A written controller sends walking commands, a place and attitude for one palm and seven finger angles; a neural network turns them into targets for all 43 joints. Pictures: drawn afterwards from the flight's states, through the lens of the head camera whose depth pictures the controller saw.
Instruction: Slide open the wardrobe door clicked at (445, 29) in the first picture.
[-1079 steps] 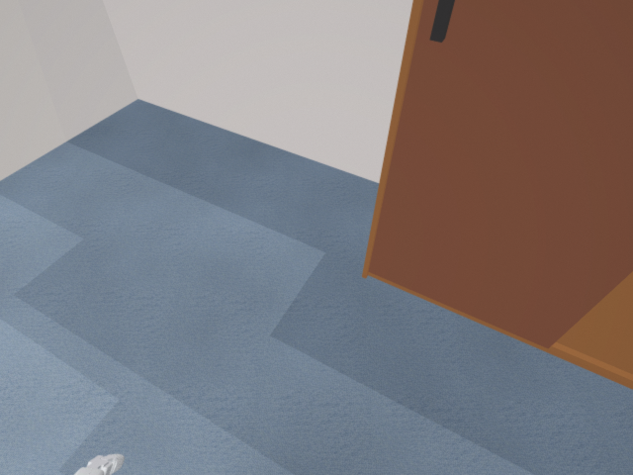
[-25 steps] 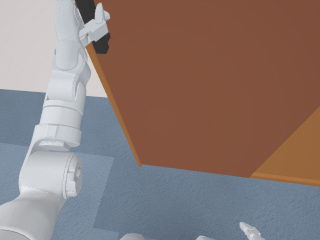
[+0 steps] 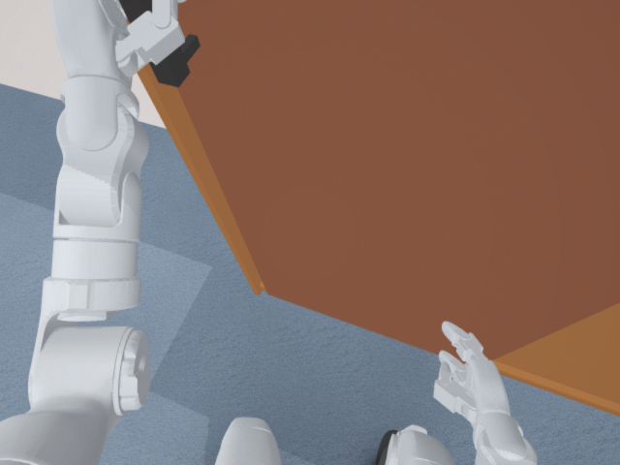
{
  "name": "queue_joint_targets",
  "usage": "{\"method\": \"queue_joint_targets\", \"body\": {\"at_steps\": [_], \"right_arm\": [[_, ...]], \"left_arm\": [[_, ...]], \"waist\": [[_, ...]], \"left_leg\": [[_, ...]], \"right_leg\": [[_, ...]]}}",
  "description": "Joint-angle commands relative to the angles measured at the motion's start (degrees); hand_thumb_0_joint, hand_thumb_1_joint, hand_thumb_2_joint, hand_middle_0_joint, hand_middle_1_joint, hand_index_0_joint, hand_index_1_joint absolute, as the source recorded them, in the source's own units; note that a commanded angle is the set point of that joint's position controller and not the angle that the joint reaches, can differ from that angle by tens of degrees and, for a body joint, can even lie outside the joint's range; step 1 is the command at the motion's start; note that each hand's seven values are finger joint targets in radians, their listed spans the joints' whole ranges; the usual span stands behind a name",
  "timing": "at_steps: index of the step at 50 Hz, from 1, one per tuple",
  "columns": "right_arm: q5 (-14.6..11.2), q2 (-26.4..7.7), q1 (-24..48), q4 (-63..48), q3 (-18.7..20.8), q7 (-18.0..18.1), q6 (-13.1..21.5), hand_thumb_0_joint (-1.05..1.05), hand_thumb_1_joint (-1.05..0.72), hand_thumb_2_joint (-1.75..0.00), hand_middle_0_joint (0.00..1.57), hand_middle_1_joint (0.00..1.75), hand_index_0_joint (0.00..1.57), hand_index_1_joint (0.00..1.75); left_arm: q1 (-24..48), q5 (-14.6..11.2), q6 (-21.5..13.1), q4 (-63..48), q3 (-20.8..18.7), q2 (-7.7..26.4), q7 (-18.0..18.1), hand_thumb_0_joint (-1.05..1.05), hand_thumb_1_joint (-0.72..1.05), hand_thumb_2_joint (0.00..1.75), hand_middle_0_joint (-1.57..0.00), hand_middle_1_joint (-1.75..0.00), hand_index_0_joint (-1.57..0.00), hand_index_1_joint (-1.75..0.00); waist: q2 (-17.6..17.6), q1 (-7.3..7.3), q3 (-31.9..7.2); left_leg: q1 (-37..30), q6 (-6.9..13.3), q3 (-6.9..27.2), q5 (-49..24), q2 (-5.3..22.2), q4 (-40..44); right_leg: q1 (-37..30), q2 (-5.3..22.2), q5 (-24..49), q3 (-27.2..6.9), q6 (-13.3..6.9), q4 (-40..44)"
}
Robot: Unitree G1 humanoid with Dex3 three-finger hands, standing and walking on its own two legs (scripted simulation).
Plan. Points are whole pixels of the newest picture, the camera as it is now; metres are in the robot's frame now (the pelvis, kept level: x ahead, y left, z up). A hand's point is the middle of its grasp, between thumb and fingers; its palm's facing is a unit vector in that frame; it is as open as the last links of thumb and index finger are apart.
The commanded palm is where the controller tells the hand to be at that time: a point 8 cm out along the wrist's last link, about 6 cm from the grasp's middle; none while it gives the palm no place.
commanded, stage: step sideways, sliding the door along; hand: left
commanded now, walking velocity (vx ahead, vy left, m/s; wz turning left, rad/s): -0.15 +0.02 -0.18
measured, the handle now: out of the picture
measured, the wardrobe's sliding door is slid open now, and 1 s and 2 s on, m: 0.04 0.29 0.50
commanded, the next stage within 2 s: none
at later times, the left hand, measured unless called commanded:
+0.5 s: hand (288, 46) +0.41 +0.12 +0.26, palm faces +0.32 -0.95 -0.04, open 7.3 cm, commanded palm +0.37 +0.09 +0.24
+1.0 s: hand (444, 95) +0.38 -0.01 +0.25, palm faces +0.01 -0.99 -0.11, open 8.3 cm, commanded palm +0.36 +0.02 +0.24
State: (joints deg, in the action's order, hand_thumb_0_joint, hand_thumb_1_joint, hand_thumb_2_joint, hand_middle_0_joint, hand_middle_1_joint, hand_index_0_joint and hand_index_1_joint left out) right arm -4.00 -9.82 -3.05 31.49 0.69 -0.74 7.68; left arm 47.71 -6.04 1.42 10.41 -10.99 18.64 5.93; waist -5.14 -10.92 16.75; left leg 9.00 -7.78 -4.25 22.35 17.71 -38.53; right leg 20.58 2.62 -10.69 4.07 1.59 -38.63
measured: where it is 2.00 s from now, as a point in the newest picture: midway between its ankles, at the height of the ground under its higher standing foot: outside the picture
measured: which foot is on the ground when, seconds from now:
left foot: down 0.00-0.00, up 0.02-0.18, down 0.20-0.56, up 0.58-0.80, down 0.82-1.00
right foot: down 0.00-0.20, up 0.22-0.48, down 0.50-0.82, up 0.84-1.00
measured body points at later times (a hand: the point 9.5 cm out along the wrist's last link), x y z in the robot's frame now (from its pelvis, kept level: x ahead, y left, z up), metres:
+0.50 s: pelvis +0.09 -0.06 +0.01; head +0.18 -0.06 +0.45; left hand +0.39 +0.17 +0.26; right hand +0.32 -0.20 -0.09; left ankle +0.00 +0.08 -0.70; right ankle +0.13 -0.16 -0.70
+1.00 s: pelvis +0.06 -0.09 +0.02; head +0.12 -0.11 +0.47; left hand +0.37 +0.05 +0.26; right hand +0.27 -0.30 -0.06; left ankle +0.07 +0.07 -0.71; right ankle +0.09 -0.21 -0.65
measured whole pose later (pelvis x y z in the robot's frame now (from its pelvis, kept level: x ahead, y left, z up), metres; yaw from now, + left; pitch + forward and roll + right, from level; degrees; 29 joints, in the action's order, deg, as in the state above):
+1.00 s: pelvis +0.06 -0.09 +0.02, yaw -8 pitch -3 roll -2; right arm -0.2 -8.6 -2.8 31.3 1.0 -2.6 4.6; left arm 11.9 -1.3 -9.1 -21.6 -0.9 10.2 7.1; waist -3.4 -4.9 12.1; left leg 9.7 -4.7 -11.0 14.9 12.1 -29.4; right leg 28.5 -1.1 -24.6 2.3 1.6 -58.2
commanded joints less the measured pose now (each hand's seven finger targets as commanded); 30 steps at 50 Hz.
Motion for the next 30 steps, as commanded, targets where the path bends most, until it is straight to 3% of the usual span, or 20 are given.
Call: {"method": "queue_joint_targets", "body": {"at_steps": [1, 2, 3, 4, 5, 6, 7, 8, 9, 10, 11, 12, 15, 18, 22, 26, 27, 28, 29, 30], "right_arm": [[-0.30, -5.94, 2.44, -5.30, 2.51, 2.66, 3.69, 0.00, -0.90, -0.90, 0.20, 0.30, 0.20, 0.30], [-0.41, -5.57, 2.10, -5.26, 2.64, 3.15, 3.85, 0.00, -0.90, -0.90, 0.20, 0.30, 0.20, 0.30], [-0.30, -5.15, 1.67, -4.63, 2.20, 3.81, 4.46, 0.00, -0.90, -0.90, 0.20, 0.30, 0.20, 0.30], [-0.34, -4.71, 2.53, -4.13, 1.19, 3.76, 5.17, 0.00, -0.90, -0.90, 0.20, 0.30, 0.20, 0.30], [-0.31, -4.85, 2.71, -3.68, 0.82, 3.59, 5.36, 0.00, -0.90, -0.90, 0.20, 0.30, 0.20, 0.30], [-0.21, -5.72, 2.88, -2.79, 1.14, 3.68, 5.56, 0.00, -0.90, -0.90, 0.20, 0.30, 0.20, 0.30], [-0.02, -5.59, 2.45, -3.43, 1.46, 3.33, 4.67, 0.00, -0.90, -0.90, 0.20, 0.30, 0.20, 0.30], [0.30, -6.73, 2.22, -4.34, 2.88, 2.95, 3.97, 0.00, -0.90, -0.90, 0.20, 0.30, 0.20, 0.30], [0.32, -9.26, 3.38, -6.02, 4.93, 2.08, 3.73, 0.00, -0.90, -0.90, 0.20, 0.30, 0.20, 0.30], [-0.18, -9.73, 2.09, -6.79, 5.53, 0.21, 3.74, 0.00, -0.90, -0.90, 0.20, 0.30, 0.20, 0.30], [0.25, -9.09, 2.26, -8.54, 5.31, -0.37, 4.54, 0.00, -0.90, -0.90, 0.20, 0.30, 0.20, 0.30], [0.23, -7.63, 1.29, -8.16, 4.15, -0.80, 5.04, 0.00, -0.90, -0.90, 0.20, 0.30, 0.20, 0.30], [0.50, -7.44, 0.26, -8.27, 3.17, -1.18, 5.63, 0.00, -0.90, -0.90, 0.20, 0.30, 0.20, 0.30], [1.49, -7.38, -1.16, -9.11, 2.26, -1.46, 5.86, 0.00, -0.90, -0.90, 0.20, 0.30, 0.20, 0.30], [2.06, -6.46, -0.68, -9.63, 0.95, -2.11, 5.80, 0.00, -0.90, -0.90, 0.20, 0.30, 0.20, 0.30], [1.68, -5.93, 1.68, -9.68, -0.26, -1.59, 5.33, 0.00, -0.90, -0.90, 0.20, 0.30, 0.20, 0.30], [1.05, -5.51, 1.51, -9.75, -0.01, -1.60, 4.76, 0.00, -0.90, -0.90, 0.20, 0.30, 0.20, 0.30], [1.03, -5.27, 3.12, -10.47, 0.36, -0.94, 4.09, 0.00, -0.90, -0.90, 0.20, 0.30, 0.20, 0.30], [1.41, -4.22, 3.80, -10.73, 0.71, -0.26, 4.44, 0.00, -0.90, -0.90, 0.20, 0.30, 0.20, 0.30], [2.08, -3.24, 1.30, -10.07, -0.23, -0.40, 4.79, 0.00, -0.90, -0.90, 0.20, 0.30, 0.20, 0.30]], "left_arm": [[22.13, 2.40, -8.99, -25.57, 11.34, 0.56, -3.81, 0.00, 0.90, 0.90, -0.45, -1.40, -0.45, -1.40], [19.85, 1.70, -8.78, -31.17, 10.56, 1.96, -3.61, 0.00, 0.90, 0.90, -0.45, -1.40, -0.45, -1.40], [17.74, 1.54, -8.88, -36.40, 11.74, -0.28, -3.44, 0.00, 0.90, 0.90, -0.45, -1.40, -0.45, -1.40], [16.79, 1.35, -9.35, -40.41, 13.62, -2.93, -2.98, 0.00, 0.90, 0.90, -0.45, -1.40, -0.45, -1.40], [15.78, 1.35, -9.81, -41.99, 14.33, -4.11, -2.37, 0.00, 0.90, 0.90, -0.45, -1.40, -0.45, -1.40], [15.40, 1.54, -10.29, -42.47, 15.26, -5.10, -1.72, 0.00, 0.90, 0.90, -0.45, -1.40, -0.45, -1.40], [14.90, 1.75, -10.96, -43.41, 17.86, -7.55, -1.90, 0.00, 0.90, 0.90, -0.45, -1.40, -0.45, -1.40], [15.10, 1.44, -11.65, -45.20, 19.26, -8.54, -2.25, 0.00, 0.90, 0.90, -0.45, -1.40, -0.45, -1.40], [14.59, 1.00, -12.02, -46.94, 21.78, -11.18, -2.92, 0.00, 0.90, 0.90, -0.45, -1.40, -0.45, -1.40], [13.30, 1.65, -12.90, -44.90, 23.46, -13.32, -3.90, 0.00, 0.90, 0.90, -0.45, -1.40, -0.45, -1.40], [15.36, 2.65, -14.02, -48.32, 24.55, -14.25, -4.16, 0.00, 0.90, 0.90, -0.45, -1.40, -0.45, -1.40], [17.51, 2.95, -14.35, -50.66, 27.32, -16.55, -4.03, 0.00, 0.90, 0.90, -0.45, -1.40, -0.45, -1.40], [9.78, 3.17, -12.32, -48.79, 28.87, -17.87, -3.68, 0.00, 0.90, 0.90, -0.45, -1.40, -0.45, -1.40], [5.38, 3.47, -12.10, -50.51, 27.41, -15.78, -4.01, 0.00, 0.90, 0.90, -0.45, -1.40, -0.45, -1.40], [0.05, 3.64, -12.98, -52.36, 24.65, -12.94, -4.14, 0.00, 0.90, 0.90, -0.45, -1.40, -0.45, -1.40], [-6.38, 3.90, -13.77, -52.91, 21.36, -10.07, -4.48, 0.00, 0.90, 0.90, -0.45, -1.40, -0.45, -1.40], [-7.66, 4.13, -14.32, -53.62, 21.03, -9.71, -4.36, 0.00, 0.90, 0.90, -0.45, -1.40, -0.45, -1.40], [-10.41, 4.29, -14.37, -54.25, 19.72, -7.40, -3.76, 0.00, 0.90, 0.90, -0.45, -1.40, -0.45, -1.40], [-15.18, 3.75, -13.44, -55.43, 19.19, -6.98, -2.91, 0.00, 0.90, 0.90, -0.45, -1.40, -0.45, -1.40], [-17.78, 3.24, -13.83, -58.86, 19.02, -7.26, -2.33, 0.00, 0.90, 0.90, -0.45, -1.40, -0.45, -1.40]], "waist": [[12.36, 11.51, -35.69], [22.94, 9.38, -36.83], [20.72, 9.88, -38.13], [18.14, 10.85, -39.01], [18.25, 11.41, -39.83], [15.82, 12.59, -40.30], [15.72, 13.12, -41.63], [13.79, 13.49, -42.37], [1.53, 11.73, -43.75], [-1.77, 10.24, -46.57], [-6.22, 10.84, -44.06], [-8.99, 12.76, -41.28], [-10.18, 12.62, -35.35], [-9.40, 12.62, -33.40], [-11.33, 12.46, -32.11], [-6.69, 11.88, -31.09], [2.60, 10.95, -32.59], [16.67, 9.43, -33.58], [23.88, 7.83, -31.74], [20.38, 8.61, -30.48]], "left_leg": [[10.73, 4.10, -4.31, 8.32, -14.32, -23.44], [15.33, 4.52, 1.16, 18.18, -15.60, -28.31], [16.96, 5.60, 4.29, 17.77, -15.54, -28.23], [18.33, 6.16, 5.28, 16.99, -15.55, -22.97], [17.41, 6.27, 4.63, 14.96, -15.53, -15.74], [12.64, 6.30, 3.05, 7.88, -14.43, -2.80], [3.77, 5.83, -0.20, -6.51, -13.48, 6.34], [-11.28, 7.56, 0.44, -31.28, -7.64, 11.74], [-25.22, 13.36, 9.47, -65.84, 5.08, 8.45], [-29.46, 16.57, 6.98, -75.31, 9.16, 5.51], [-32.02, 16.97, 4.94, -75.97, 8.96, 3.84], [-29.23, 16.31, 3.86, -75.48, 7.41, 3.96], [-27.75, 13.05, -2.40, -69.36, 3.28, 4.74], [-28.56, 11.48, -4.27, -72.39, 3.29, 3.41], [-26.25, 10.57, -6.67, -76.09, 3.96, -1.60], [-14.59, 10.05, -6.78, -61.32, 3.74, -9.47], [-10.78, 8.64, -6.02, -46.13, 0.35, -16.80], [3.85, 5.57, -5.39, -7.55, -9.44, -25.69], [15.14, 4.78, 0.66, 20.57, -15.84, -29.71], [19.29, 5.15, 6.30, 20.72, -14.88, -29.49]], "right_leg": [[-23.67, 15.27, 69.76, -15.00, -6.00, 7.15], [-25.97, 17.98, 75.83, -19.12, -7.73, 5.15], [-27.63, 18.16, 74.08, -19.04, -8.99, 3.22], [-30.01, 18.11, 73.31, -17.56, -9.56, 2.06], [-30.94, 17.24, 72.53, -15.71, -9.38, 0.88], [-28.61, 15.30, 69.10, -12.91, -8.27, -2.05], [-23.59, 12.40, 61.38, -9.63, -6.43, -5.02], [-10.89, 8.56, 43.97, -6.53, -3.02, -8.79], [5.25, 2.84, 4.31, -3.25, 0.01, -15.60], [9.84, 1.15, -18.26, -5.78, -1.37, -23.49], [15.18, 0.43, -21.76, -5.43, -1.11, -25.91], [15.49, 0.88, -21.28, -4.37, -1.10, -26.27], [15.11, 0.17, -13.53, -0.11, -0.55, -21.09], [13.65, -1.20, -9.05, 2.32, 0.23, -13.92], [8.46, -2.79, -3.11, 4.47, 0.62, -3.45], [-3.54, -0.77, 13.38, 2.69, 0.89, 4.92], [-7.67, 3.02, 32.49, -2.55, -1.47, 6.80], [-17.39, 11.36, 69.47, -16.41, -7.16, 7.63], [-22.37, 16.41, 88.75, -24.67, -9.75, 7.38], [-24.61, 18.06, 86.44, -24.31, -8.64, 7.21]]}}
